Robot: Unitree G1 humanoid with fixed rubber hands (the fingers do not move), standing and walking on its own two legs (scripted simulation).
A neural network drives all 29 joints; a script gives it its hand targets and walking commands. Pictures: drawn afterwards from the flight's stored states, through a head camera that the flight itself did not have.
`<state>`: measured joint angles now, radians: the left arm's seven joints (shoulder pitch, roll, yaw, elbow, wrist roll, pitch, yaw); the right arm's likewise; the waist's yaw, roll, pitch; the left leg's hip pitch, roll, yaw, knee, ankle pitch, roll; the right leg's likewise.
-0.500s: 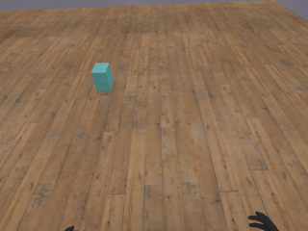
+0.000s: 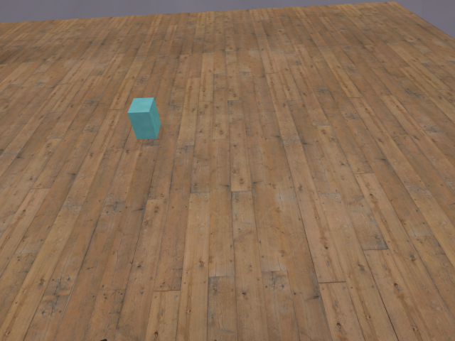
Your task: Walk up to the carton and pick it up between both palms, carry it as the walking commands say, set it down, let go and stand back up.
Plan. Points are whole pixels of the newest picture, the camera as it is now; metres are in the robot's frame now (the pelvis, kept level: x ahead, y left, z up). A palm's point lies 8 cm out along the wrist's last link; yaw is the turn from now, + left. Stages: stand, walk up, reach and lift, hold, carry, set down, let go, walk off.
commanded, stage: stand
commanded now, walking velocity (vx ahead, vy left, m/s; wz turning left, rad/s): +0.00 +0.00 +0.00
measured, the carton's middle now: (145, 118) +1.71 +0.63 -0.66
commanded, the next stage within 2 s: walk up in 1.28 s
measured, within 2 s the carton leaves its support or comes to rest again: neither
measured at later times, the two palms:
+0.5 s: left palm out of the picture +0.08 +0.29 -0.11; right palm out of the picture +0.07 -0.29 -0.11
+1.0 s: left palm out of the picture +0.08 +0.30 -0.11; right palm out of the picture +0.09 -0.28 -0.11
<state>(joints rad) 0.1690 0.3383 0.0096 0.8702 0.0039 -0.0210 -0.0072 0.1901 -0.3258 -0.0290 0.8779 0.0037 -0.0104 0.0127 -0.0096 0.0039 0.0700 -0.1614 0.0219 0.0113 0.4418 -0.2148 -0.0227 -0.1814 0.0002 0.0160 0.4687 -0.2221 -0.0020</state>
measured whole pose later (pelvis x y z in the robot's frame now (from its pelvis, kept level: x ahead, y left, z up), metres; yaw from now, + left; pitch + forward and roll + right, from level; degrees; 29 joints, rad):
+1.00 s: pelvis +0.01 +0.01 +0.01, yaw -1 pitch -3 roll +0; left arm 0.16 0.34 0.02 1.05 0.00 -0.03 0.01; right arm 0.15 -0.33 -0.03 1.03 0.00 -0.02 -0.01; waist 0.01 0.00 0.06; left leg -0.10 0.02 0.02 0.33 -0.18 -0.01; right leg -0.12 -0.01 0.03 0.35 -0.17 0.01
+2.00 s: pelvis +0.12 +0.14 +0.00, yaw +14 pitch -2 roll -2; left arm 0.21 0.27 0.06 1.05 0.04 -0.02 -0.04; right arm 0.35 -0.15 -0.03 1.06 -0.03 -0.05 0.03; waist -0.04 -0.05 0.04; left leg -0.24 0.04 0.02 0.52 -0.25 0.00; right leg -0.46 -0.10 -0.07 1.15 -0.27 0.02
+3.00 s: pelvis +0.62 +0.28 +0.00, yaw +18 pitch -1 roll -1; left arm 0.26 0.22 0.08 1.08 0.03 -0.05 -0.01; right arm 0.17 -0.14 -0.05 1.02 -0.03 -0.08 0.01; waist 0.02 -0.04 0.06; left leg -0.30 0.03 0.13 0.47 -0.17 0.05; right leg -0.45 -0.11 -0.05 1.18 -0.30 0.01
